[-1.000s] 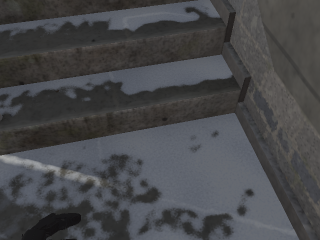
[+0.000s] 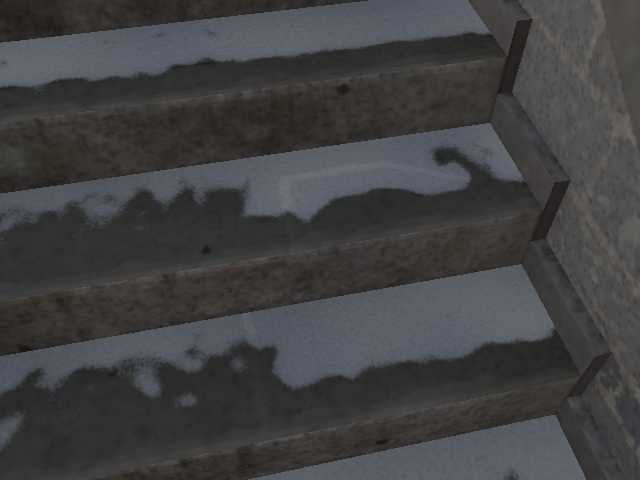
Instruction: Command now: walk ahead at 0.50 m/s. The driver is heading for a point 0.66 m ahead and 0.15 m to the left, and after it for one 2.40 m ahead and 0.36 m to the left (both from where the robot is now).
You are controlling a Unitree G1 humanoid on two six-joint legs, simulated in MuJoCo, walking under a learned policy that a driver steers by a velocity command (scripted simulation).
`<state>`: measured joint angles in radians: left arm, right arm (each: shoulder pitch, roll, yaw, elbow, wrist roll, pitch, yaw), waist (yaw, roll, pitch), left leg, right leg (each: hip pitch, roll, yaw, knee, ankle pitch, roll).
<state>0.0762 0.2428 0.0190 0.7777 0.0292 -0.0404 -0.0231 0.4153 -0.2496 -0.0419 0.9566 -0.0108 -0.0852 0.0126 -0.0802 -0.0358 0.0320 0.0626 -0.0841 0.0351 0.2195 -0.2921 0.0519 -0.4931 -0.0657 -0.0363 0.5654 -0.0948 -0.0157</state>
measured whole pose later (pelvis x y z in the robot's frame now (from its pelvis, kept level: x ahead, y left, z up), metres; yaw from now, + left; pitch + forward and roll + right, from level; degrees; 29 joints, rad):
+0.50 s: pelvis +0.25 +0.00 +0.00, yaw +11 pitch +0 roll -1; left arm 0.36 0.22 0.02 0.96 0.02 -0.09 0.02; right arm 0.08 -0.22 -0.03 0.88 -0.04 -0.03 0.02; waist 0.03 0.02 0.05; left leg -0.50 0.00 0.09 0.73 -0.18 0.11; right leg 0.01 -0.03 -0.26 0.43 -0.39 -0.02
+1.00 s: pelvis +0.48 +0.06 +0.04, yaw +24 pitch +4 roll -2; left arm -0.07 0.07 -0.11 0.56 0.04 -0.02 0.03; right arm 0.45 -0.21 -0.02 1.02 0.00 -0.04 -0.04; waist -0.04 0.01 0.01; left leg 0.01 -0.06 -0.08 0.20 -0.05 0.14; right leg -0.91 0.02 -0.13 1.29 -0.47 -0.10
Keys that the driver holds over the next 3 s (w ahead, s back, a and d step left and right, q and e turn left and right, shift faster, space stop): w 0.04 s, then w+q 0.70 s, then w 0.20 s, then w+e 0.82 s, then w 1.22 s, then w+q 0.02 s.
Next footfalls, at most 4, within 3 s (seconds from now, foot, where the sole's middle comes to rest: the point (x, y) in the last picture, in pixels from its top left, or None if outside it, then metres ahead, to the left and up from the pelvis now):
0.04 right None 0.18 -0.11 -0.77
0.54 left None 0.35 0.10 -0.77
1.00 right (283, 368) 0.65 0.06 -0.60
1.52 left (127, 224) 0.89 0.34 -0.43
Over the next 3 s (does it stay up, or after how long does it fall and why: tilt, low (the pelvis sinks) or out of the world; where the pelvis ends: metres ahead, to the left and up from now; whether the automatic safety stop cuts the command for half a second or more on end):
stays up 1.54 0.21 0.70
